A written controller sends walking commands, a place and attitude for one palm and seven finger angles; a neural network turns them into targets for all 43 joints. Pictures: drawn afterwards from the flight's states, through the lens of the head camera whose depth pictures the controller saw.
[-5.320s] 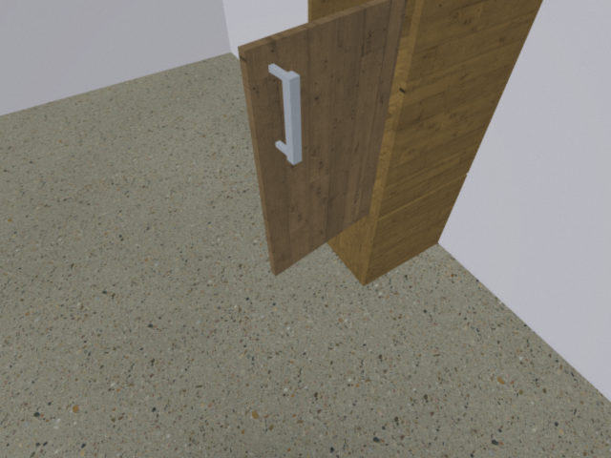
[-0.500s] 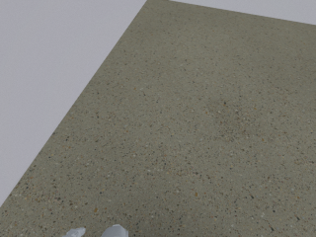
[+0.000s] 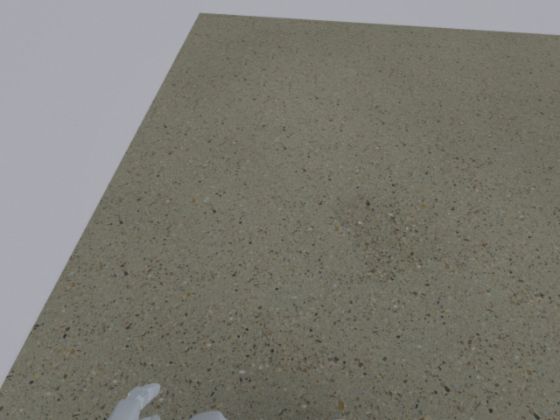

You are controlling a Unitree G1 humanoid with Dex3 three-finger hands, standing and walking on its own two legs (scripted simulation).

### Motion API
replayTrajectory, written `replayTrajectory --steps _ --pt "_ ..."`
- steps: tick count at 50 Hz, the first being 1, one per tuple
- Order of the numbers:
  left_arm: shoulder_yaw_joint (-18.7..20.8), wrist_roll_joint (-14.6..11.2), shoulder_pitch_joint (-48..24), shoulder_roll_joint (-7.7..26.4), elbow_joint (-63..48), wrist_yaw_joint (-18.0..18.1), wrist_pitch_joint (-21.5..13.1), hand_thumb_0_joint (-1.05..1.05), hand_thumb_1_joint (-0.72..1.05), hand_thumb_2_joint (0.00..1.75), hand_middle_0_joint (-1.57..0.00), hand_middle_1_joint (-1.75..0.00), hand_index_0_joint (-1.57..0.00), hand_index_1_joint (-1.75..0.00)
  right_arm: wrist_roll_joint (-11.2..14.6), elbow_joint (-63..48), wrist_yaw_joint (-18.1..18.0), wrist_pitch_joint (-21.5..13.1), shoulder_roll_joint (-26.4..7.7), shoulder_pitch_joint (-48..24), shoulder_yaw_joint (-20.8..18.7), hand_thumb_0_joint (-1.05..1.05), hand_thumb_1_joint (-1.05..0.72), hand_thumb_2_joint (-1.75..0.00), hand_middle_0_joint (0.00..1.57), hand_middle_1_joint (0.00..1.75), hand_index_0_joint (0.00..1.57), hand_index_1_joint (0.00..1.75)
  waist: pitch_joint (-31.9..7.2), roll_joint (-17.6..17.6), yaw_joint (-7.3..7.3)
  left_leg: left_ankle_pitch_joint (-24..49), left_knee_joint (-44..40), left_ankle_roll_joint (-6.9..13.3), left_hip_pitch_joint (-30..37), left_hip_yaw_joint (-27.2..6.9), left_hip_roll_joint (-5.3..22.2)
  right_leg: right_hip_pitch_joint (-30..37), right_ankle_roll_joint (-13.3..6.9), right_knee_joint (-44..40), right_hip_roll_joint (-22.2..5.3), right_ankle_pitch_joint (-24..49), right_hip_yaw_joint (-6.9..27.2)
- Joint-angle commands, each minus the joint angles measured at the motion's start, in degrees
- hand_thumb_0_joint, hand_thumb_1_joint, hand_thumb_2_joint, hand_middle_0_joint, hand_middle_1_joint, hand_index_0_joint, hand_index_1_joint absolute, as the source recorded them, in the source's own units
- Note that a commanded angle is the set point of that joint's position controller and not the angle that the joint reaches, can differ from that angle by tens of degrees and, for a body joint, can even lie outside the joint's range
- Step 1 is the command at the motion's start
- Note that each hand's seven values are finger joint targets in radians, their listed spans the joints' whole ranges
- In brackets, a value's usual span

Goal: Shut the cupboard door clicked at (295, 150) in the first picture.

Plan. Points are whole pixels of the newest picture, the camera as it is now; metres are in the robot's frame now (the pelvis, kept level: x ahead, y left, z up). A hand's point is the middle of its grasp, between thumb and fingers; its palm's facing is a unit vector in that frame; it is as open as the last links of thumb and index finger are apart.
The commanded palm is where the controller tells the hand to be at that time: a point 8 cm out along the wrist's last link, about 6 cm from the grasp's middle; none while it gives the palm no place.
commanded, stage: walk around to get in front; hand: left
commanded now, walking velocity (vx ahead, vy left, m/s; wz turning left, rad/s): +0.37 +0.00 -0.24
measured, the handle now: out of the picture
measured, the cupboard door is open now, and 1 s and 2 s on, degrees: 97 97 97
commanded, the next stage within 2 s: walk to a spot facing it in 0.18 s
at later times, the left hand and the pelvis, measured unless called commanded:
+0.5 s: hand (203, 292) +0.36 +0.16 -0.16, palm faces -0.06 -0.98 -0.18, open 7.4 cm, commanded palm none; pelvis +0.23 -0.02 +0.00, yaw -1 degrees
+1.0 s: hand (187, 270) +0.40 +0.19 -0.15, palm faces +0.29 -0.91 -0.30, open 7.4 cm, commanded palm none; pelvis +0.34 -0.05 +0.00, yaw +17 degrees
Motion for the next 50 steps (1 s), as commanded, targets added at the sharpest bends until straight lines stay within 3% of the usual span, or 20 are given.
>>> replayTrajectory --steps 1,5,7,9,12,15,17,20,23,26,32,33,34,36,40,46,47,48,49,50 --pt "1.88 0.22 5.91 8.52 0.38 0.78 -0.61 0.00 0.90 0.90 -0.20 -0.30 -0.20 -0.30 -0.05 -7.10 0.81 -2.33 -1.66 -4.18 -0.95 0.00 -0.90 -0.90 0.20 0.30 0.20 0.30 -3.95 -9.02 1.80 6.23 -10.53 -0.23 -5.40 -0.99 0.72 2.68 -8.85 -21.89 -14.03 -0.74 14.96" --pt "2.10 -0.02 6.31 9.37 2.23 -0.04 -0.88 0.00 0.90 0.90 -0.20 -0.30 -0.20 -0.30 -0.21 -6.56 1.37 -3.18 -1.41 -2.29 -1.04 0.00 -0.90 -0.90 0.20 0.30 0.20 0.30 -2.60 -6.15 0.09 16.25 -27.14 -0.49 5.94 4.08 -4.00 -0.36 -6.48 -19.92 -9.83 -8.00 12.32" --pt "1.63 -0.32 6.64 7.14 2.13 -0.37 -0.61 0.00 0.90 0.90 -0.20 -0.30 -0.20 -0.30 -0.28 -4.55 0.55 -4.23 -5.03 3.39 -1.72 0.00 -0.90 -0.90 0.20 0.30 0.20 0.30 -5.24 2.33 -2.34 13.63 -33.41 0.69 18.87 1.52 -2.68 -5.90 -4.16 -8.68 -5.96 -7.40 10.54" --pt "0.12 -0.49 5.23 2.33 -1.06 -0.75 -0.84 0.00 0.90 0.90 -0.20 -0.30 -0.20 -0.30 -1.23 -3.03 -0.89 -4.68 -14.10 15.01 -3.51 0.00 -0.90 -0.90 0.20 0.30 0.20 0.30 -9.49 18.42 -6.75 0.37 -47.85 11.42 28.88 -29.90 19.66 -20.80 -0.10 24.53 3.04 -15.78 2.60" --pt "0.72 0.22 -0.77 2.80 -0.90 -1.18 -0.95 0.00 0.90 0.90 -0.20 -0.30 -0.20 -0.30 -0.99 -4.40 -1.46 -5.24 -8.01 7.29 -1.94 0.00 -0.90 -0.90 0.20 0.30 0.20 0.30 -0.98 7.19 -2.74 17.33 -48.80 11.40 18.08 -20.80 17.64 -25.97 0.51 38.07 -4.85 -5.05 8.31" --pt "-0.23 0.01 1.99 0.45 0.39 -1.72 0.31 0.00 0.90 0.90 -0.20 -0.30 -0.20 -0.30 -0.68 -3.81 -1.75 -5.71 -6.76 3.39 -1.06 0.00 -0.90 -0.90 0.20 0.30 0.20 0.30 -3.98 10.33 0.31 38.50 -45.37 8.44 16.78 -2.41 10.97 -15.16 1.79 19.46 -5.06 -4.27 4.55" --pt "-0.68 0.14 2.44 -0.39 1.19 -1.43 0.25 0.00 0.90 0.90 -0.20 -0.30 -0.20 -0.30 -0.40 -2.92 -1.60 -5.02 -5.95 3.52 -1.10 0.00 -0.90 -0.90 0.20 0.30 0.20 0.30 -5.13 8.33 -0.11 42.44 -42.83 8.25 14.20 -0.30 7.70 -5.99 2.08 7.70 -2.07 -2.16 -0.31" --pt "-0.24 0.17 8.25 1.52 3.26 -0.79 -0.42 0.00 0.90 0.90 -0.20 -0.30 -0.20 -0.30 0.48 -2.61 -1.49 -3.86 -6.38 0.88 -0.97 0.00 -0.90 -0.90 0.20 0.30 0.20 0.30 -8.61 3.41 3.45 35.09 -35.73 5.72 8.72 -1.32 3.75 10.67 2.39 -6.39 -0.14 10.32 -2.01" --pt "2.15 0.11 16.96 13.78 5.43 0.78 -0.16 0.00 0.90 0.90 -0.20 -0.30 -0.20 -0.30 1.23 -5.02 -0.84 -2.25 -2.50 -1.39 -0.33 0.00 -0.90 -0.90 0.20 0.30 0.20 0.30 -10.21 -15.28 7.81 -11.35 -11.10 0.27 -9.11 3.51 -5.85 22.69 -8.00 -16.68 -26.61 17.02 19.14" --pt "1.54 0.01 11.64 8.26 4.16 2.35 0.06 0.00 0.90 0.90 -0.20 -0.30 -0.20 -0.30 1.10 -5.91 -1.02 -1.23 -2.01 -6.81 -0.65 0.00 -0.90 -0.90 0.20 0.30 0.20 0.30 -5.01 -18.23 6.27 -6.75 1.24 -0.05 -15.31 -2.47 -1.93 19.83 -8.22 -12.87 -24.23 40.81 10.04" --pt "1.86 -0.66 3.84 8.26 0.41 2.00 0.86 0.00 0.90 0.90 -0.20 -0.30 -0.20 -0.30 0.32 -4.25 0.76 -0.36 -1.34 1.27 -0.56 0.00 -0.90 -0.90 0.20 0.30 0.20 0.30 -7.20 -4.36 -0.62 19.24 -31.14 0.43 7.96 5.27 -6.07 6.47 0.93 0.37 -16.82 25.34 -6.37" --pt "1.73 -0.94 4.47 5.80 -1.17 1.76 1.51 0.00 0.90 0.90 -0.20 -0.30 -0.20 -0.30 -0.25 -4.51 0.55 -0.73 -5.99 4.66 -1.76 0.00 -0.90 -0.90 0.20 0.30 0.20 0.30 -9.71 8.51 -1.79 31.68 -35.64 4.21 14.00 -6.00 0.56 -0.51 4.19 11.27 -12.00 11.30 -7.79" --pt "0.71 -1.33 3.32 2.93 -3.69 1.74 2.06 0.00 0.90 0.90 -0.20 -0.30 -0.20 -0.30 -0.35 -5.42 -0.04 -0.95 -11.53 7.51 -3.04 0.00 -0.90 -0.90 0.20 0.30 0.20 0.30 -11.50 22.57 -3.22 50.46 -39.53 12.78 18.85 -25.15 14.96 -12.54 7.21 26.07 -5.05 -22.11 -5.14" --pt "0.79 -0.57 -3.22 2.77 -5.98 2.07 2.76 0.00 0.90 0.90 -0.20 -0.30 -0.20 -0.30 -0.42 -5.82 -1.66 -1.08 -12.95 6.88 -3.54 0.00 -0.90 -0.90 0.20 0.30 0.20 0.30 -11.53 9.53 -3.35 49.71 -38.34 15.89 18.77 -28.88 15.36 -18.83 6.15 36.77 -3.92 -19.64 4.69" --pt "0.66 -0.90 -1.72 3.45 -4.40 1.58 3.28 0.00 0.90 0.90 -0.20 -0.30 -0.20 -0.30 -0.17 -8.27 -2.16 -1.30 -10.52 -1.29 -2.59 0.00 -0.90 -0.90 0.20 0.30 0.20 0.30 -10.10 10.33 -0.24 57.76 -35.64 11.57 17.56 -15.26 8.63 -14.65 7.09 26.50 -3.92 -12.20 5.80" --pt "1.18 -0.76 7.14 5.25 -3.62 1.43 3.25 0.00 0.90 0.90 -0.20 -0.30 -0.20 -0.30 0.19 -12.35 -0.93 0.90 -12.73 -11.57 -3.85 0.00 -0.90 -0.90 0.20 0.30 0.20 0.30 -8.04 6.99 4.11 28.49 -34.90 7.80 1.56 -14.85 3.02 7.33 5.68 -2.16 0.20 1.22 1.43" --pt "1.87 -0.25 9.83 8.49 -3.73 1.81 2.60 0.00 0.90 0.90 -0.20 -0.30 -0.20 -0.30 0.70 -13.40 -0.51 1.14 -10.60 -12.59 -3.64 0.00 -0.90 -0.90 0.20 0.30 0.20 0.30 -7.81 -0.80 5.47 17.12 -28.79 4.53 -4.82 -11.62 -1.74 13.36 4.26 -12.31 -5.79 2.93 7.38" --pt "3.09 0.61 10.58 14.49 -4.02 2.39 2.09 0.00 0.90 0.90 -0.20 -0.30 -0.20 -0.30 0.99 -15.02 0.11 1.32 -6.19 -12.35 -2.93 0.00 -0.90 -0.90 0.20 0.30 0.20 0.30 -6.63 -19.50 5.83 -2.66 -14.59 -0.03 -13.58 -2.10 -10.62 15.71 -1.96 -19.69 -22.18 4.95 24.62" --pt "2.79 0.26 10.22 16.18 -5.16 2.49 2.32 0.00 0.90 0.90 -0.20 -0.30 -0.20 -0.30 0.67 -15.98 0.56 1.75 -7.76 -13.32 -3.35 0.00 -0.90 -0.90 0.20 0.30 0.20 0.30 -6.57 -18.06 6.58 -9.63 -1.01 0.47 -10.57 -4.61 -9.00 8.28 -7.15 -21.13 -28.50 5.20 26.47" --pt "2.44 0.27 8.36 13.49 -5.53 2.81 1.99 0.00 0.90 0.90 -0.20 -0.30 -0.20 -0.30 0.56 -15.43 0.50 2.03 -6.82 -14.70 -3.46 0.00 -0.90 -0.90 0.20 0.30 0.20 0.30 -5.47 -14.78 5.06 -6.72 6.33 0.68 -12.44 -6.04 -7.80 7.32 -7.54 -18.93 -25.38 10.03 24.40"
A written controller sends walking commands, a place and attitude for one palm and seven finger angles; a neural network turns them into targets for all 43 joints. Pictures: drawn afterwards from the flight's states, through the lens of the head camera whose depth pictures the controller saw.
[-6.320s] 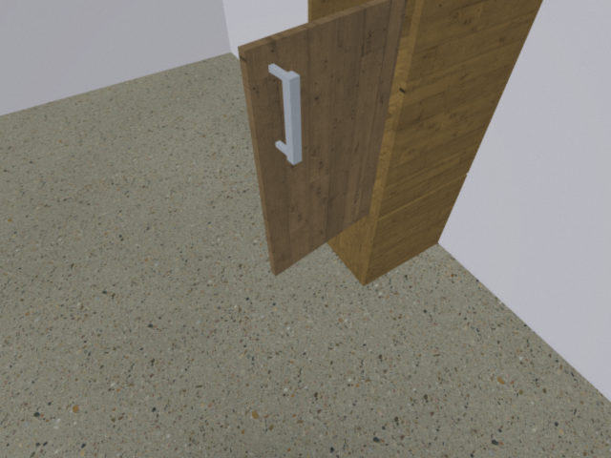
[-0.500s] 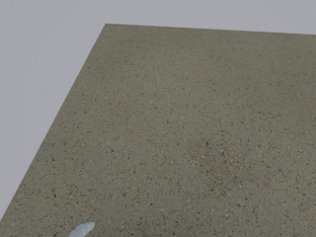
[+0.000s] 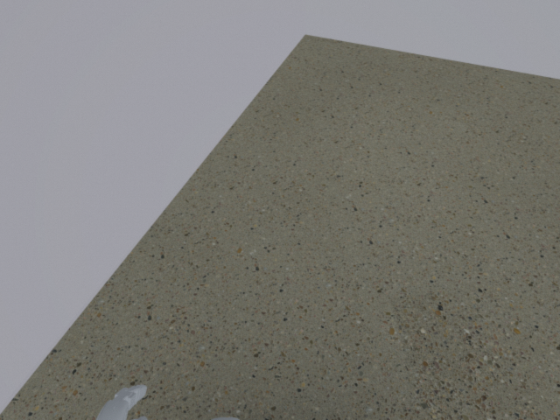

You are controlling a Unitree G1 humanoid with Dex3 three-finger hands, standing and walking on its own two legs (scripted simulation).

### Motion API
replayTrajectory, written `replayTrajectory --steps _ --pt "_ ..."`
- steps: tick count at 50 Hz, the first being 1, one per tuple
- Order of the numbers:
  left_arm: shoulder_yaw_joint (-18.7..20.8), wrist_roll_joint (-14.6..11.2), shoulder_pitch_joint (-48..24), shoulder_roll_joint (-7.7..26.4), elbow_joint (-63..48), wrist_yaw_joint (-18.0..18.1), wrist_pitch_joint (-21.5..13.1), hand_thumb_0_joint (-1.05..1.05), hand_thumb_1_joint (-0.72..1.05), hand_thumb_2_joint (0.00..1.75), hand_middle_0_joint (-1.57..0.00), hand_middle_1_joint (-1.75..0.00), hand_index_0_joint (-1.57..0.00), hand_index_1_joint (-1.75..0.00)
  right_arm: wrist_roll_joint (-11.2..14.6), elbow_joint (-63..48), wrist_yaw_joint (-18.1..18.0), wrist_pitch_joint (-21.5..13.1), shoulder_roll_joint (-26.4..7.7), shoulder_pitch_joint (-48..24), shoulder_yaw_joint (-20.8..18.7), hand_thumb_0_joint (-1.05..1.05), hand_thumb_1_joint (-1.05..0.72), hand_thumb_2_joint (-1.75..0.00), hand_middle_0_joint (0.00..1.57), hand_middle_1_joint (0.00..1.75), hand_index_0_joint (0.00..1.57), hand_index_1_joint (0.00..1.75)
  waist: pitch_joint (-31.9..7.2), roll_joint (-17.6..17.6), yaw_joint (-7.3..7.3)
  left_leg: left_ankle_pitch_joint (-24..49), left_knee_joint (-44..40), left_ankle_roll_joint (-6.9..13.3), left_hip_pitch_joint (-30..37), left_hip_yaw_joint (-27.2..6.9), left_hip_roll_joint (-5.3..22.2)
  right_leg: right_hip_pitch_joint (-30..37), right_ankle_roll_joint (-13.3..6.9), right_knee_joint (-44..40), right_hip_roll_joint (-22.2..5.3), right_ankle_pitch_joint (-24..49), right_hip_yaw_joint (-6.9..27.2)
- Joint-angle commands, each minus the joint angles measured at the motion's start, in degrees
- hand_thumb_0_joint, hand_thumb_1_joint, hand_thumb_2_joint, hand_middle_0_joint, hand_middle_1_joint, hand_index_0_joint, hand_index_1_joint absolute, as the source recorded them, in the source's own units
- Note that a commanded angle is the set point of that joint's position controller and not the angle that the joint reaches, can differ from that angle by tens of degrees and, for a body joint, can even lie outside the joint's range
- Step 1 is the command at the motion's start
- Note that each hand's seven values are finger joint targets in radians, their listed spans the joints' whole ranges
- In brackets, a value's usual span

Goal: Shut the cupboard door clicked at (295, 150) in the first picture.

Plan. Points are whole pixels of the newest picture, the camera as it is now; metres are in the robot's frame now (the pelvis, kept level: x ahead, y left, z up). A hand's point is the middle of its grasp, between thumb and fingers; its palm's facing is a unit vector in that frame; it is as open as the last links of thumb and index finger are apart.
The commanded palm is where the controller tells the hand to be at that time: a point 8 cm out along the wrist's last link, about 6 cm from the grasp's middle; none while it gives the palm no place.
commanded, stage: walk to a spot facing it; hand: left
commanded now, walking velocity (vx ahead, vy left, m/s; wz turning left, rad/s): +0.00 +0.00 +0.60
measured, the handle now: out of the picture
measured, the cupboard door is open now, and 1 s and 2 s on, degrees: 97 97 97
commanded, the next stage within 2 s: none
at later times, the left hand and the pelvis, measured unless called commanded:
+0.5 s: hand out of the picture +0.02 +0.20 -0.15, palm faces +0.37 -0.89 -0.28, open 7.4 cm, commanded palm none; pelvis +0.03 -0.03 +0.01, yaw +19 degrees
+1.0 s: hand out of the picture -0.02 +0.17 -0.16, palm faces +0.61 -0.75 -0.24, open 7.4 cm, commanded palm none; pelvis +0.04 -0.05 +0.01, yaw +38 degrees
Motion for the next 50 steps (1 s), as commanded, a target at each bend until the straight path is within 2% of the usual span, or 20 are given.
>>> replayTrajectory --steps 1,5,9,12,13,14,15,16,19,26,27,28,29,33,37,41,43,44,47,50 --pt "1.78 0.13 5.07 9.45 -2.77 1.19 -1.42 0.00 0.90 0.90 -0.20 -0.30 -0.20 -0.30 0.22 -6.32 0.78 -0.25 -4.74 -5.14 -1.76 0.00 -0.90 -0.90 0.20 0.30 0.20 0.30 -2.11 -15.95 1.79 -6.71 28.86 -0.76 -13.98 0.25 1.33 9.00 -9.09 -18.25 -19.36 20.12 15.97" --pt "1.23 0.25 6.88 7.83 -2.31 1.05 -1.90 0.00 0.90 0.90 -0.20 -0.30 -0.20 -0.30 0.63 -6.06 1.65 -0.10 -2.24 -6.72 -0.45 0.00 -0.90 -0.90 0.20 0.30 0.20 0.30 -5.15 -13.69 1.91 -3.04 14.49 -1.94 -9.40 4.99 0.73 15.50 -6.43 -12.87 -14.51 41.04 1.83" --pt "2.03 0.42 9.78 9.92 -0.89 0.91 -1.98 0.00 0.90 0.90 -0.20 -0.30 -0.20 -0.30 0.93 -6.98 1.94 -0.67 -1.46 -8.69 0.27 0.00 -0.90 -0.90 0.20 0.30 0.20 0.30 -7.70 -12.68 3.58 -1.08 0.20 -1.16 -4.35 8.38 -0.67 20.18 -6.43 -8.93 -16.05 45.18 0.42" --pt "2.50 -0.16 8.68 10.77 -1.03 0.49 -1.72 0.00 0.90 0.90 -0.20 -0.30 -0.20 -0.30 0.60 -6.82 1.64 -0.99 -3.47 -5.60 0.11 0.00 -0.90 -0.90 0.20 0.30 0.20 0.30 -8.24 -12.23 1.20 8.03 -10.59 0.16 5.36 9.93 -1.69 14.98 -3.48 -3.20 -15.61 42.41 -3.57" --pt "2.51 -0.53 7.30 10.50 -1.43 0.29 -1.54 0.00 0.90 0.90 -0.20 -0.30 -0.20 -0.30 0.33 -6.00 1.51 -1.25 -5.54 -2.22 -0.55 0.00 -0.90 -0.90 0.20 0.30 0.20 0.30 -9.08 -8.67 -1.20 15.92 -15.91 1.43 13.55 8.43 0.07 8.98 -1.20 2.94 -15.14 37.47 -5.29" --pt "2.10 -0.74 7.16 7.88 -3.08 -0.06 -1.30 0.00 0.90 0.90 -0.20 -0.30 -0.20 -0.30 -0.11 -5.76 1.27 -1.69 -10.92 1.35 -1.91 0.00 -0.90 -0.90 0.20 0.30 0.20 0.30 -12.47 4.67 -2.88 31.44 -17.61 6.68 24.43 -6.86 12.07 -4.15 2.61 14.86 -9.19 14.96 -7.54" --pt "0.91 -0.90 4.22 5.01 -5.85 -0.01 -0.86 0.00 0.90 0.90 -0.20 -0.30 -0.20 -0.30 0.07 -5.20 0.72 -1.48 -16.48 5.76 -3.16 0.00 -0.90 -0.90 0.20 0.30 0.20 0.30 -12.46 16.73 -5.61 51.64 -19.42 16.53 26.48 -21.84 25.08 -15.04 5.06 27.68 -3.23 -20.52 -4.53" --pt "1.07 -0.38 1.42 6.51 -7.83 0.36 0.01 0.00 0.90 0.90 -0.20 -0.30 -0.20 -0.30 0.12 -4.69 0.30 -1.19 -17.39 6.95 -3.38 0.00 -0.90 -0.90 0.20 0.30 0.20 0.30 -10.24 7.63 -5.54 41.18 -18.75 18.16 21.51 -20.06 26.06 -16.15 4.56 32.54 -3.41 -19.38 1.35" --pt "1.63 -0.27 2.13 5.57 -4.67 -0.06 0.90 0.00 0.90 0.90 -0.20 -0.30 -0.20 -0.30 -0.05 -6.43 -0.73 -1.82 -12.06 -2.33 -2.20 0.00 -0.90 -0.90 0.20 0.30 0.20 0.30 -6.13 10.83 -1.08 30.49 -19.90 11.72 11.78 -12.24 15.28 -13.44 4.20 30.04 -2.96 -9.09 4.11" --pt "1.81 -0.43 9.16 4.66 -2.95 -0.37 0.54 0.00 0.90 0.90 -0.20 -0.30 -0.20 -0.30 -0.22 -7.60 -0.15 -0.66 -11.96 -7.11 -2.84 0.00 -0.90 -0.90 0.20 0.30 0.20 0.30 -4.34 7.10 2.76 11.05 -18.08 7.92 -2.65 -12.28 9.06 7.68 2.82 -0.10 2.85 -0.85 -0.33" --pt "2.33 -0.17 11.39 6.57 -2.86 -0.07 -0.03 0.00 0.90 0.90 -0.20 -0.30 -0.20 -0.30 0.22 -8.18 0.04 -0.49 -10.01 -7.69 -2.69 0.00 -0.90 -0.90 0.20 0.30 0.20 0.30 -4.26 2.01 4.03 7.19 -12.86 5.50 -6.73 -9.93 5.43 12.58 2.00 -9.87 0.05 0.45 2.60" --pt "3.46 0.74 12.82 11.87 -3.15 0.56 -0.68 0.00 0.90 0.90 -0.20 -0.30 -0.20 -0.30 0.67 -9.31 0.47 -0.39 -5.82 -7.05 -2.09 0.00 -0.90 -0.90 0.20 0.30 0.20 0.30 -4.03 -13.57 4.98 -3.38 0.63 1.15 -15.88 -1.95 -2.57 16.40 -2.85 -20.18 -14.27 -5.07 19.88" --pt "3.48 0.62 10.92 15.01 -4.44 0.74 -0.52 0.00 0.90 0.90 -0.20 -0.30 -0.20 -0.30 0.53 -10.36 0.97 -0.44 -5.46 -8.19 -2.08 0.00 -0.90 -0.90 0.20 0.30 0.20 0.30 -4.09 -19.53 5.58 -10.61 16.04 0.10 -12.82 0.81 -3.38 9.48 -8.57 -25.08 -24.59 -4.89 26.67" --pt "1.59 0.43 3.14 8.44 -5.83 1.07 -0.79 0.00 0.90 0.90 -0.20 -0.30 -0.20 -0.30 0.37 -7.34 1.65 0.24 -3.98 -5.94 -1.67 0.00 -0.90 -0.90 0.20 0.30 0.20 0.30 -2.79 -16.82 0.81 -4.02 23.79 -0.90 -9.46 1.96 1.12 5.70 -7.01 -17.18 -15.53 16.26 7.42" --pt "2.39 0.61 7.60 10.59 -3.77 0.92 -1.15 0.00 0.90 0.90 -0.20 -0.30 -0.20 -0.30 0.89 -7.25 2.02 -0.51 -1.41 -7.48 -0.37 0.00 -0.90 -0.90 0.20 0.30 0.20 0.30 -5.33 -12.84 3.49 -3.69 4.04 -1.24 -3.81 7.30 -0.78 13.55 -6.55 -11.30 -16.13 31.46 3.09" --pt "2.76 -0.43 6.63 10.60 -3.18 0.34 -0.75 0.00 0.90 0.90 -0.20 -0.30 -0.20 -0.30 0.78 -5.78 1.74 -1.37 -4.52 -0.86 -0.85 0.00 -0.90 -0.90 0.20 0.30 0.20 0.30 -8.44 -8.33 0.09 13.29 -16.37 0.51 10.28 6.51 -0.38 9.13 -1.10 -0.32 -14.70 26.88 -2.62" --pt "1.13 -0.86 3.16 4.28 -7.45 -0.03 0.10 0.00 0.90 0.90 -0.20 -0.30 -0.20 -0.30 0.05 -4.85 0.72 -1.65 -15.45 6.45 -3.47 0.00 -0.90 -0.90 0.20 0.30 0.20 0.30 -9.83 17.96 -4.28 45.08 -21.40 14.55 22.05 -23.23 23.56 -15.07 5.46 22.64 -3.31 -20.64 -3.76" --pt "1.04 -0.21 -1.02 5.58 -8.95 0.32 0.78 0.00 0.90 0.90 -0.20 -0.30 -0.20 -0.30 -0.11 -3.89 0.28 -1.55 -15.22 8.77 -3.55 0.00 -0.90 -0.90 0.20 0.30 0.20 0.30 -8.77 10.07 -5.41 35.26 -20.48 16.36 18.36 -22.66 23.61 -15.46 4.28 29.15 -3.23 -18.35 1.56" --pt "1.51 -0.51 -0.64 4.57 -6.00 -0.06 0.93 0.00 0.90 0.90 -0.20 -0.30 -0.20 -0.30 -0.25 -5.05 -0.90 -2.13 -10.88 0.94 -2.41 0.00 -0.90 -0.90 0.20 0.30 0.20 0.30 -5.39 11.14 -1.32 30.76 -20.55 11.85 11.48 -14.84 14.63 -13.69 3.82 28.52 -2.53 -8.81 4.37" --pt "1.41 -0.62 0.55 3.91 -4.93 -0.44 1.17 0.00 0.90 0.90 -0.20 -0.30 -0.20 -0.30 -0.41 -5.32 -0.91 -1.95 -10.87 -0.58 -2.38 0.00 -0.90 -0.90 0.20 0.30 0.20 0.30 -5.57 8.29 -0.50 26.12 -21.00 10.51 9.31 -12.73 12.02 -7.81 3.42 19.38 -0.27 -8.02 2.95"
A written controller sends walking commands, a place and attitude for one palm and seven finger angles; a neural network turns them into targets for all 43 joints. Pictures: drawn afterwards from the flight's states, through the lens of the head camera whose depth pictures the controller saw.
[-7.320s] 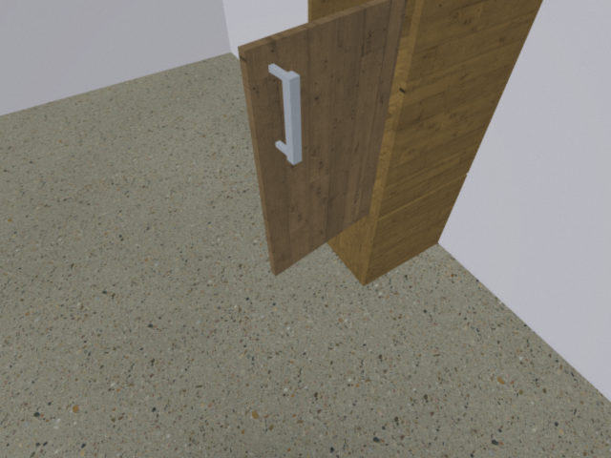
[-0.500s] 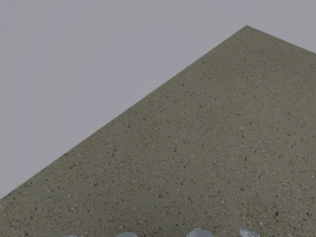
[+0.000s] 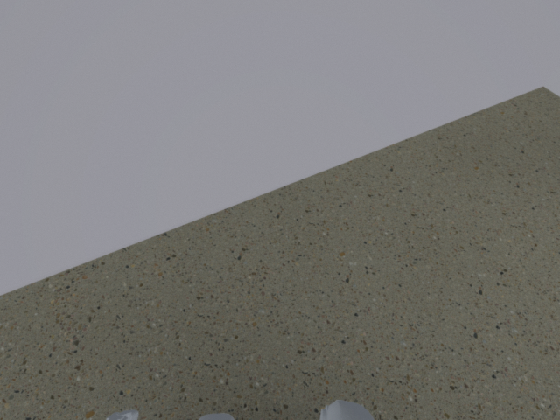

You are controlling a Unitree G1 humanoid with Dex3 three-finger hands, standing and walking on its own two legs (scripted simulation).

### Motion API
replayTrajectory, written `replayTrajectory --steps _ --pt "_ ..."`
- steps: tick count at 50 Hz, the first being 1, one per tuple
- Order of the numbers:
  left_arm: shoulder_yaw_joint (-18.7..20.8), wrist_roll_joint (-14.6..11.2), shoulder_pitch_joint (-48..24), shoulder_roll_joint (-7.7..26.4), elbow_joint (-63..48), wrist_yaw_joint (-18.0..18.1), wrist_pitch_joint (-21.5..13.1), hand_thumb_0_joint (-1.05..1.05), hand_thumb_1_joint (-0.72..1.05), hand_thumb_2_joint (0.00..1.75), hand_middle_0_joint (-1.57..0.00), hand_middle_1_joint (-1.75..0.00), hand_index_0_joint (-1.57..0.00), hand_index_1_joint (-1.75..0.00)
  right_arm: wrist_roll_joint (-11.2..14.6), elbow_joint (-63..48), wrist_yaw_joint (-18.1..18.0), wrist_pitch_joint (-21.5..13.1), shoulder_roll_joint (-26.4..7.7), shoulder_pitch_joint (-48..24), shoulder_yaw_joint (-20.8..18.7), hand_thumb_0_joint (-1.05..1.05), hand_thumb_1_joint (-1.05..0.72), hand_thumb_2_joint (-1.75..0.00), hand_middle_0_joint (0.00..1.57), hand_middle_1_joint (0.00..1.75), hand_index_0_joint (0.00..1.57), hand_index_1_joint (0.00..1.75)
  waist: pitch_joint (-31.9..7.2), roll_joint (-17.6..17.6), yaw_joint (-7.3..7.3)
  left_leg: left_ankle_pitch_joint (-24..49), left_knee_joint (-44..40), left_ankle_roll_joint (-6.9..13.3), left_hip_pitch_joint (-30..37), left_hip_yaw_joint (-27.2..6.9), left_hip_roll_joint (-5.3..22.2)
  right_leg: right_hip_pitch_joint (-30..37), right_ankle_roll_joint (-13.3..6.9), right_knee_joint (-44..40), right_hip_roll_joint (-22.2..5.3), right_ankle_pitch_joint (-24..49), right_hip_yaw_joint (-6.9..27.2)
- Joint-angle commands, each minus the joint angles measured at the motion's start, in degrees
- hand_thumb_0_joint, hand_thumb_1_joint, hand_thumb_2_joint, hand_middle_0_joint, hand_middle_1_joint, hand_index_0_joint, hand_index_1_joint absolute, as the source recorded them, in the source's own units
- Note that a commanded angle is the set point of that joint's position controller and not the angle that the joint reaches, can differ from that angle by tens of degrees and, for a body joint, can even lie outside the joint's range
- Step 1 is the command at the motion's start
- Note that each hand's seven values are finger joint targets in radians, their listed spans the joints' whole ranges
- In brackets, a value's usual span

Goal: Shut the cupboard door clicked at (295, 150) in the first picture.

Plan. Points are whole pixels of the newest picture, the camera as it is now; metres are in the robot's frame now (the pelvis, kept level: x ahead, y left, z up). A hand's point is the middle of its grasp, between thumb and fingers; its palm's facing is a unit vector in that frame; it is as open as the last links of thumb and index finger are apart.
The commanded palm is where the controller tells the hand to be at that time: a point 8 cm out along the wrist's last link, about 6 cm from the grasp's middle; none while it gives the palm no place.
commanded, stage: walk to a spot facing it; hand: left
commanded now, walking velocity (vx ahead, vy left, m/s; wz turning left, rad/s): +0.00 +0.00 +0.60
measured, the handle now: out of the picture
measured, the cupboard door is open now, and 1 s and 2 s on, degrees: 97 97 97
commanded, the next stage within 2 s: none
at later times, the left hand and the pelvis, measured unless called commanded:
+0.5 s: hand out of the picture -0.01 +0.19 -0.18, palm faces +0.33 -0.91 -0.24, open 7.4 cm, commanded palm none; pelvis +0.01 -0.02 -0.01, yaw +19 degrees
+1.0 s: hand out of the picture -0.03 +0.15 -0.16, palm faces +0.60 -0.76 -0.24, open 7.4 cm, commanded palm none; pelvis +0.04 -0.05 +0.00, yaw +38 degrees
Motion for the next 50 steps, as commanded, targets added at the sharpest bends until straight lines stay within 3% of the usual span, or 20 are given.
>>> replayTrajectory --steps 1,6,8,10,13,17,20,21,23,24,28,34,35,36,37,38,42,47,49,50 --pt "1.03 -0.40 -1.83 3.38 -5.92 -0.29 -2.22 0.00 0.90 0.90 -0.20 -0.30 -0.20 -0.30 -0.14 -2.88 -0.82 -0.53 -12.49 1.35 -3.37 0.00 -0.90 -0.90 0.20 0.30 0.20 0.30 -8.08 11.14 -1.00 15.82 -13.13 7.60 5.50 -14.87 12.67 1.73 -0.36 -8.32 1.89 0.82 1.49" --pt "1.85 -0.39 6.46 5.63 -4.38 0.32 -3.27 0.00 0.90 0.90 -0.20 -0.30 -0.20 -0.30 0.53 -4.58 -0.27 0.50 -11.09 -2.93 -3.57 0.00 -0.90 -0.90 0.20 0.30 0.20 0.30 -8.18 7.23 3.11 5.68 -6.36 3.55 -6.94 -15.09 7.39 21.64 -1.89 -35.15 2.30 10.99 2.25" --pt "3.06 0.76 6.93 13.71 -4.94 1.06 -3.86 0.00 0.90 0.90 -0.20 -0.30 -0.20 -0.30 0.87 -6.75 0.58 0.50 -6.69 -3.42 -2.97 0.00 -0.90 -0.90 0.20 0.30 0.20 0.30 -6.52 -17.43 4.36 -18.30 20.85 -2.88 -17.24 -1.09 -3.45 21.40 -12.56 -48.45 -22.63 8.08 24.85" --pt "2.13 0.42 2.02 9.50 -6.19 1.51 -4.05 0.00 0.90 0.90 -0.20 -0.30 -0.20 -0.30 0.42 -5.20 0.99 1.38 -7.25 -3.87 -3.46 0.00 -0.90 -0.90 0.20 0.30 0.20 0.30 -4.36 -12.44 1.54 -13.88 34.63 -2.68 -15.73 -3.01 0.76 14.74 -13.26 -44.86 -17.99 15.34 17.51" --pt "1.06 0.44 0.93 7.52 -6.02 1.25 -4.44 0.00 0.90 0.90 -0.20 -0.30 -0.20 -0.30 0.76 -4.24 1.73 1.71 -4.84 -3.83 -2.31 0.00 -0.90 -0.90 0.20 0.30 0.20 0.30 -4.49 -11.55 0.54 -10.93 28.06 -4.29 -12.65 1.00 1.56 16.95 -10.90 -40.33 -13.33 33.83 3.73" --pt "2.04 0.71 6.14 10.39 -3.95 1.08 -4.61 0.00 0.90 0.90 -0.20 -0.30 -0.20 -0.30 1.20 -4.92 2.07 0.85 -3.13 -6.48 -1.13 0.00 -0.90 -0.90 0.20 0.30 0.20 0.30 -7.95 -9.69 3.39 -10.36 10.18 -3.98 -7.15 5.76 -0.14 24.20 -10.22 -34.46 -14.44 45.73 1.02" --pt "2.39 0.23 6.42 11.10 -3.10 0.62 -4.50 0.00 0.90 0.90 -0.20 -0.30 -0.20 -0.30 1.10 -4.45 1.82 0.25 -4.53 -3.62 -1.14 0.00 -0.90 -0.90 0.20 0.30 0.20 0.30 -9.61 -9.38 1.71 -1.89 -2.77 -2.83 1.04 7.06 -1.38 22.82 -6.95 -27.93 -13.60 46.77 -2.37" --pt "2.49 -0.25 4.97 10.67 -3.59 0.49 -4.40 0.00 0.90 0.90 -0.20 -0.30 -0.20 -0.30 0.91 -3.57 1.68 -0.12 -6.65 0.00 -1.78 0.00 -0.90 -0.90 0.20 0.30 0.20 0.30 -11.58 -5.56 -0.86 6.75 -8.87 -1.58 9.33 4.96 0.38 17.64 -4.68 -21.48 -13.19 43.22 -4.28" --pt "0.67 -0.55 1.37 4.56 -8.12 0.15 -3.75 0.00 0.90 0.90 -0.20 -0.30 -0.20 -0.30 0.46 -2.15 0.64 -0.38 -17.45 8.55 -4.37 0.00 -0.90 -0.90 0.20 0.30 0.20 0.30 -14.63 19.59 -5.43 44.39 -11.26 13.38 23.37 -24.57 24.71 -7.45 1.32 2.62 -1.57 -11.35 -4.17" --pt "0.72 0.00 -2.12 5.76 -9.71 0.62 -2.93 0.00 0.90 0.90 -0.20 -0.30 -0.20 -0.30 0.44 -1.64 0.27 -0.21 -17.32 10.22 -4.33 0.00 -0.90 -0.90 0.20 0.30 0.20 0.30 -12.92 10.26 -5.85 35.36 -9.89 14.43 19.67 -23.07 24.83 -8.44 0.60 7.27 -1.95 -10.11 0.65" --pt "1.31 -0.19 -0.66 4.75 -6.18 -0.05 -1.93 0.00 0.90 0.90 -0.20 -0.30 -0.20 -0.30 0.00 -3.74 -0.82 -0.42 -12.70 -0.85 -2.98 0.00 -0.90 -0.90 0.20 0.30 0.20 0.30 -6.33 13.65 -0.70 19.01 -12.90 8.25 5.82 -14.33 13.87 -2.82 0.07 1.82 -0.69 0.17 2.53" --pt "1.42 -0.18 4.75 4.44 -4.95 -0.32 -2.75 0.00 0.90 0.90 -0.20 -0.30 -0.20 -0.30 0.11 -4.57 -0.32 0.45 -13.23 -4.22 -3.67 0.00 -0.90 -0.90 0.20 0.30 0.20 0.30 -6.60 11.06 1.68 6.16 -11.21 5.80 -2.96 -15.80 10.04 13.30 -1.08 -22.52 4.45 7.10 -0.63" --pt "1.76 -0.16 6.88 5.16 -4.58 -0.10 -3.10 0.00 0.90 0.90 -0.20 -0.30 -0.20 -0.30 0.36 -5.17 -0.14 0.61 -12.34 -4.97 -3.63 0.00 -0.90 -0.90 0.20 0.30 0.20 0.30 -7.42 9.57 2.71 3.65 -8.68 4.31 -5.85 -15.22 8.09 18.61 -1.43 -30.03 3.77 10.51 -0.22" --pt "2.53 0.40 8.36 8.59 -4.71 0.40 -3.64 0.00 0.90 0.90 -0.20 -0.30 -0.20 -0.30 0.81 -6.02 0.16 0.80 -9.77 -5.02 -3.37 0.00 -0.90 -0.90 0.20 0.30 0.20 0.30 -6.85 0.40 3.83 -3.26 -0.62 1.22 -12.68 -11.02 2.96 23.50 -3.59 -39.78 -3.93 5.63 8.21" --pt "3.42 1.07 8.41 13.38 -5.08 0.78 -3.99 0.00 0.90 0.90 -0.20 -0.30 -0.20 -0.30 0.98 -7.14 0.56 0.69 -6.22 -4.80 -2.77 0.00 -0.90 -0.90 0.20 0.30 0.20 0.30 -6.75 -14.97 4.51 -14.59 13.58 -2.77 -18.22 -1.36 -4.37 23.90 -9.94 -47.32 -18.64 3.36 23.84" --pt "2.88 0.70 6.98 13.54 -6.02 0.90 -3.99 0.00 0.90 0.90 -0.20 -0.30 -0.20 -0.30 0.55 -7.38 0.97 0.70 -8.13 -5.16 -2.97 0.00 -0.90 -0.90 0.20 0.30 0.20 0.30 -6.58 -13.91 4.26 -17.80 26.93 -2.22 -15.16 -2.48 -1.69 16.78 -14.03 -48.26 -22.83 3.55 24.36" --pt "1.45 0.72 0.37 8.15 -6.92 1.12 -4.09 0.00 0.90 0.90 -0.20 -0.30 -0.20 -0.30 0.74 -5.29 1.80 1.66 -5.45 -4.57 -2.41 0.00 -0.90 -0.90 0.20 0.30 0.20 0.30 -3.64 -12.76 0.54 -11.99 28.48 -3.70 -11.30 0.65 1.68 13.37 -10.77 -41.82 -14.34 25.09 4.78" --pt "2.40 0.69 6.34 11.09 -4.15 0.79 -4.40 0.00 0.90 0.90 -0.20 -0.30 -0.20 -0.30 1.20 -5.09 1.98 0.54 -3.44 -5.25 -1.06 0.00 -0.90 -0.90 0.20 0.30 0.20 0.30 -8.32 -8.83 2.97 -8.54 4.98 -3.56 -3.76 6.62 -0.79 22.31 -9.35 -33.00 -15.04 41.28 0.34" --pt "2.45 0.16 5.41 10.83 -3.86 0.37 -4.19 0.00 0.90 0.90 -0.20 -0.30 -0.20 -0.30 1.07 -4.23 1.95 0.15 -5.04 -1.76 -1.40 0.00 -0.90 -0.90 0.20 0.30 0.20 0.30 -9.40 -7.19 0.86 1.43 -5.80 -2.58 4.76 5.88 -0.72 18.09 -5.65 -27.04 -13.56 36.81 -3.39" --pt "2.41 -0.34 4.83 9.58 -4.95 0.15 -3.87 0.00 0.90 0.90 -0.20 -0.30 -0.20 -0.30 0.80 -3.85 1.69 -0.28 -8.85 1.40 -2.33 0.00 -0.90 -0.90 0.20 0.30 0.20 0.30 -11.37 0.74 -1.20 11.84 -9.57 0.07 13.60 -1.17 4.88 9.65 -2.61 -18.79 -11.46 29.10 -5.99"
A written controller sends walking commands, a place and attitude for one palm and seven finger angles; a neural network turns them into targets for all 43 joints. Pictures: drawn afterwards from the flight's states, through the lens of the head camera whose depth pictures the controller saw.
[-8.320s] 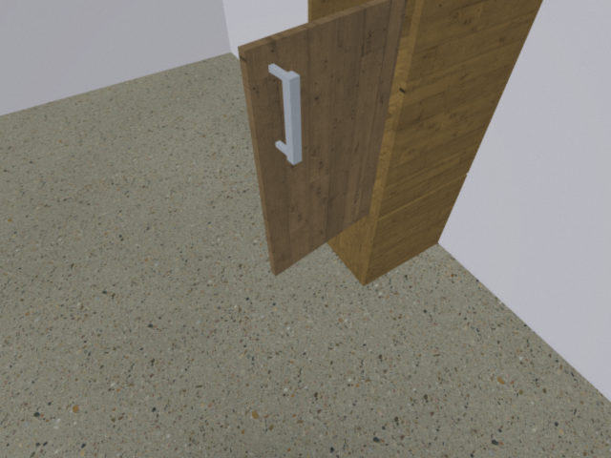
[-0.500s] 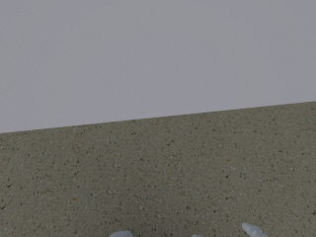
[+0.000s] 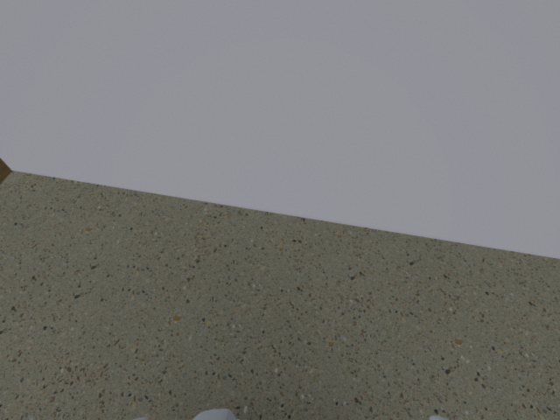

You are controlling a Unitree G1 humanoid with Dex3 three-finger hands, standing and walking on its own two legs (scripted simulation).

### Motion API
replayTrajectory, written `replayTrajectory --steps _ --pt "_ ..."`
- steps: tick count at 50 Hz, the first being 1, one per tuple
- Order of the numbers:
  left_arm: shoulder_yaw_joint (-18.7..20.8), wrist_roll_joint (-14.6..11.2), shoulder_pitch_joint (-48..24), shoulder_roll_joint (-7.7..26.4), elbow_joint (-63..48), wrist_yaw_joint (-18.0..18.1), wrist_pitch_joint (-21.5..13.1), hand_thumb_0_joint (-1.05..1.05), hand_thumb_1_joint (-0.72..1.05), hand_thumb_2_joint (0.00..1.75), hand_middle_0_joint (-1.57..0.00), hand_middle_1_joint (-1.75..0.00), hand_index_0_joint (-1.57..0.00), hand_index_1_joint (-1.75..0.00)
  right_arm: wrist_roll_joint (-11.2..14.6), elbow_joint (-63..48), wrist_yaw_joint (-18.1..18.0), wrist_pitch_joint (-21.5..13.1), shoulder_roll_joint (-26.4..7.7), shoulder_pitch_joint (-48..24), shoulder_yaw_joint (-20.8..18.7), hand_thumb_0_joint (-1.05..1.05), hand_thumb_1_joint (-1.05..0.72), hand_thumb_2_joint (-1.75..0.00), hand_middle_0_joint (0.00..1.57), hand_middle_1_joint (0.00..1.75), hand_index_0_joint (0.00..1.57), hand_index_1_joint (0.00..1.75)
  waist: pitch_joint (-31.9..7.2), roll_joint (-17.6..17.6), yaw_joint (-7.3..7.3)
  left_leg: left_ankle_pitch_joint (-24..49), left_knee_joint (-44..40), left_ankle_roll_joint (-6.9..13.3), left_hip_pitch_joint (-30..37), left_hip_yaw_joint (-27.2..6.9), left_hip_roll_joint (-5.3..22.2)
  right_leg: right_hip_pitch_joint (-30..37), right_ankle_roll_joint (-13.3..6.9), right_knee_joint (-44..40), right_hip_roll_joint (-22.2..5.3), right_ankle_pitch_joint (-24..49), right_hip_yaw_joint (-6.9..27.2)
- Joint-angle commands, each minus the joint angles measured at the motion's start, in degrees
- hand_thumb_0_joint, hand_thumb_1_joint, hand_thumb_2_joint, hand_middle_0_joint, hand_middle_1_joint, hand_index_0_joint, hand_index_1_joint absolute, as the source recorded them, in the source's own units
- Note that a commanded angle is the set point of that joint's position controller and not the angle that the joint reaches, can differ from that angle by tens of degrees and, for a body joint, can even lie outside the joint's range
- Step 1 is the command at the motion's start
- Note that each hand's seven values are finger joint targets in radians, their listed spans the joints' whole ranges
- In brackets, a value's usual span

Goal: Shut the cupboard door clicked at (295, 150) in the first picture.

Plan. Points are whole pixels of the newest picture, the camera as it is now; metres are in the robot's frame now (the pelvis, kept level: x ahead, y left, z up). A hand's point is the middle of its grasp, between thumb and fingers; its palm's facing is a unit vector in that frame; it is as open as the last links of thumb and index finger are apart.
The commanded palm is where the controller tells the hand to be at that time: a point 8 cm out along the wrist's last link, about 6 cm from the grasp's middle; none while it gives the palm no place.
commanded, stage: walk to a spot facing it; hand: left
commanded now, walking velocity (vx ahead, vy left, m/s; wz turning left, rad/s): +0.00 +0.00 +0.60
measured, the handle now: out of the picture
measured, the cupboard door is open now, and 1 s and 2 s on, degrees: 97 97 97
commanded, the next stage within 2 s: none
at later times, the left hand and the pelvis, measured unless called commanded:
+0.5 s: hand out of the picture +0.03 +0.18 -0.15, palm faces +0.33 -0.91 -0.25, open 7.4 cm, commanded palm none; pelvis +0.03 -0.03 +0.01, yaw +20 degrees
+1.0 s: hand (96, 417) +0.13 +0.29 -0.15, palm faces +0.54 -0.81 -0.23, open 7.4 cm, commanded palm none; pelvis +0.15 +0.06 +0.00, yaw +34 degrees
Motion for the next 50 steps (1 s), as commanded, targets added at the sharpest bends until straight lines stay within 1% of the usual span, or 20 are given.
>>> replayTrajectory --steps 1,2,6,10,13,14,15,16,18,20,24,29,32,33,34,35,36,39,47,50 --pt "2.84 -1.40 0.51 7.17 -6.04 -0.13 -0.52 0.00 0.90 0.90 -0.20 -0.30 -0.20 -0.30 -0.53 -3.60 -0.62 -2.82 -13.99 7.84 -3.28 0.00 -0.90 -0.90 0.20 0.30 0.20 0.30 -13.22 18.58 -4.13 38.54 -16.89 12.05 22.26 -27.78 20.99 -18.61 4.15 21.47 1.35 -12.33 -0.04" --pt "2.19 -0.79 -4.00 7.08 -8.12 0.18 0.02 0.00 0.90 0.90 -0.20 -0.30 -0.20 -0.30 -0.56 -2.14 -1.25 -2.40 -16.65 11.89 -3.82 0.00 -0.90 -0.90 0.20 0.30 0.20 0.30 -13.41 16.41 -6.35 36.75 -17.67 17.23 19.34 -30.40 25.20 -20.52 3.06 30.20 2.83 -19.90 6.49" --pt "2.49 -0.87 -5.03 6.32 -5.23 -0.05 0.65 0.00 0.90 0.90 -0.20 -0.30 -0.20 -0.30 -0.80 -3.34 -2.74 -3.06 -10.78 3.40 -2.18 0.00 -0.90 -0.90 0.20 0.30 0.20 0.30 -8.80 14.60 -1.79 30.50 -17.18 11.98 10.13 -20.57 14.47 -17.98 2.63 28.82 3.42 -8.72 10.79" --pt "2.27 -1.18 -3.12 5.20 -4.38 -0.20 0.50 0.00 0.90 0.90 -0.20 -0.30 -0.20 -0.30 -1.04 -3.43 -2.64 -2.58 -11.27 1.98 -2.59 0.00 -0.90 -0.90 0.20 0.30 0.20 0.30 -9.89 11.65 -1.10 28.21 -15.97 10.99 7.18 -20.22 12.29 -7.75 1.74 13.08 7.26 -8.56 8.22" --pt "2.99 -1.13 3.28 6.59 -3.01 0.10 -0.16 0.00 0.90 0.90 -0.20 -0.30 -0.20 -0.30 -0.41 -4.61 -2.25 -1.87 -10.51 -1.97 -2.62 0.00 -0.90 -0.90 0.20 0.30 0.20 0.30 -8.90 9.54 2.41 16.73 -12.18 7.49 -3.36 -19.77 8.34 6.60 0.95 -4.71 8.08 2.65 7.63" --pt "3.94 -0.33 5.76 10.61 -2.82 0.50 -0.78 0.00 0.90 0.90 -0.20 -0.30 -0.20 -0.30 0.06 -5.52 -1.81 -1.74 -7.40 -2.25 -2.30 0.00 -0.90 -0.90 0.20 0.30 0.20 0.30 -9.10 -1.42 3.94 3.01 -4.10 4.12 -12.22 -14.93 2.43 13.81 -1.43 -15.53 -0.73 -4.15 17.67" --pt "4.78 0.27 6.22 15.58 -3.04 0.68 -0.95 0.00 0.90 0.90 -0.20 -0.30 -0.20 -0.30 -0.02 -6.95 -1.26 -1.77 -4.52 -3.10 -1.69 0.00 -0.90 -0.90 0.20 0.30 0.20 0.30 -6.68 -16.17 5.09 -11.56 11.81 0.25 -18.88 -5.65 -4.29 12.59 -7.90 -23.59 -16.00 -11.93 33.58" --pt "4.17 -0.29 4.48 15.18 -3.95 0.71 -0.91 0.00 0.90 0.90 -0.20 -0.30 -0.20 -0.30 -0.71 -7.36 -0.69 -1.60 -6.79 -3.73 -2.00 0.00 -0.90 -0.90 0.20 0.30 0.20 0.30 -4.91 -13.07 4.52 -10.95 23.75 0.93 -17.85 -8.18 -0.63 4.65 -10.64 -25.29 -18.32 -18.12 33.69" --pt "3.02 -0.55 -0.96 9.97 -4.50 0.77 -1.77 0.00 0.90 0.90 -0.20 -0.30 -0.20 -0.30 -1.04 -5.14 -0.11 -1.37 -6.70 -3.14 -2.33 0.00 -0.90 -0.90 0.20 0.30 0.20 0.30 -1.69 -11.91 0.85 -2.17 31.65 0.48 -19.57 -8.40 2.87 3.11 -7.83 -23.07 -11.97 -9.22 23.72" --pt "2.72 -0.39 -0.88 8.46 -3.94 0.58 -2.74 0.00 0.90 0.90 -0.20 -0.30 -0.20 -0.30 -0.84 -4.53 0.86 -1.38 -4.41 -3.40 -1.78 0.00 -0.90 -0.90 0.20 0.30 0.20 0.30 -3.14 -8.94 0.61 0.73 26.82 -0.40 -17.45 -5.65 3.84 5.37 -6.74 -21.82 -9.91 0.11 14.07" --pt "3.28 -0.15 5.66 10.00 0.10 0.11 -3.98 0.00 0.90 0.90 -0.20 -0.30 -0.20 -0.30 -0.41 -5.10 1.72 -2.07 -1.73 -7.48 -0.93 0.00 -0.90 -0.90 0.20 0.30 0.20 0.30 -3.97 -6.06 3.57 1.23 12.68 -0.59 -16.03 -1.67 3.51 13.15 -6.93 -20.61 -11.35 8.70 8.76" --pt "4.10 0.15 7.74 11.57 2.69 -0.71 -4.19 0.00 0.90 0.90 -0.20 -0.30 -0.20 -0.30 -0.25 -6.05 1.98 -3.51 -0.99 -8.86 0.12 0.00 -0.90 -0.90 0.20 0.30 0.20 0.30 -5.40 -8.37 4.30 -0.51 -0.91 1.10 -8.82 2.38 2.40 14.34 -6.50 -16.57 -13.48 13.89 5.09" --pt "4.28 -0.51 5.27 12.23 2.70 -1.33 -4.10 0.00 0.90 0.90 -0.20 -0.30 -0.20 -0.30 -0.93 -3.43 1.03 -4.47 -3.81 0.83 -0.40 0.00 -0.90 -0.90 0.20 0.30 0.20 0.30 -8.56 -3.81 -1.82 4.72 -11.82 3.37 11.15 6.36 -1.25 4.97 -2.89 -1.62 -10.56 21.82 -2.33" --pt "3.88 -0.85 4.68 9.66 1.33 -1.95 -4.02 0.00 0.90 0.90 -0.20 -0.30 -0.20 -0.30 -1.22 -1.46 0.21 -4.93 -9.46 9.18 -1.89 0.00 -0.90 -0.90 0.20 0.30 0.20 0.30 -13.79 6.98 -6.07 1.97 -15.03 7.76 26.20 -6.26 6.84 -7.37 0.25 15.29 -6.44 16.43 -5.36" --pt "2.54 -0.96 -1.00 6.31 -3.20 -2.72 -4.21 0.00 0.90 0.90 -0.20 -0.30 -0.20 -0.30 -1.27 -0.31 -0.51 -5.41 -16.06 17.45 -3.49 0.00 -0.90 -0.90 0.20 0.30 0.20 0.30 -15.53 20.35 -10.12 6.72 -20.26 15.09 35.31 -31.46 23.09 -27.30 3.37 32.27 1.93 -13.19 -3.05" --pt "2.55 -0.47 -8.06 6.97 -5.90 -2.39 -3.86 0.00 0.90 0.90 -0.20 -0.30 -0.20 -0.30 -0.80 1.63 -1.48 -5.15 -17.95 20.27 -4.01 0.00 -0.90 -0.90 0.20 0.30 0.20 0.30 -13.23 12.42 -11.23 9.24 -22.31 17.98 32.11 -35.05 26.23 -32.99 2.14 39.27 1.61 -13.57 5.92" --pt "2.82 -0.57 -8.36 6.27 -5.48 -1.73 -3.84 0.00 0.90 0.90 -0.20 -0.30 -0.20 -0.30 -0.76 0.79 -1.89 -5.51 -15.75 16.81 -3.37 0.00 -0.90 -0.90 0.20 0.30 0.20 0.30 -11.21 8.94 -8.57 4.96 -22.41 16.46 25.24 -31.29 23.93 -31.63 1.59 40.66 0.46 -9.85 8.71" --pt "2.99 -0.07 -2.31 5.96 -1.36 -2.70 -2.43 0.00 0.90 0.90 -0.20 -0.30 -0.20 -0.30 -0.79 -1.04 -2.34 -6.59 -9.57 5.51 -1.37 0.00 -0.90 -0.90 0.20 0.30 0.20 0.30 -4.76 14.37 -1.65 2.33 -25.89 11.64 10.44 -18.92 16.27 -24.08 1.96 32.62 -0.74 -1.05 10.16" --pt "2.28 -0.19 -5.32 5.11 -2.78 -3.25 -2.34 0.00 0.90 0.90 -0.20 -0.30 -0.20 -0.30 -0.81 1.57 -1.70 -6.95 -9.05 6.67 -1.55 0.00 -0.90 -0.90 0.20 0.30 0.20 0.30 -3.58 8.08 -0.51 3.51 -26.18 11.96 4.73 -13.78 12.80 -10.55 2.69 7.71 3.85 6.02 5.72" --pt "3.13 0.02 1.70 6.70 -1.03 -3.00 -3.16 0.00 0.90 0.90 -0.20 -0.30 -0.20 -0.30 -0.72 1.90 -1.59 -6.54 -7.82 4.92 -1.38 0.00 -0.90 -0.90 0.20 0.30 0.20 0.30 -4.54 6.55 3.24 -0.10 -17.50 9.45 -2.09 -12.48 9.66 5.24 2.23 -0.33 6.06 7.01 4.78"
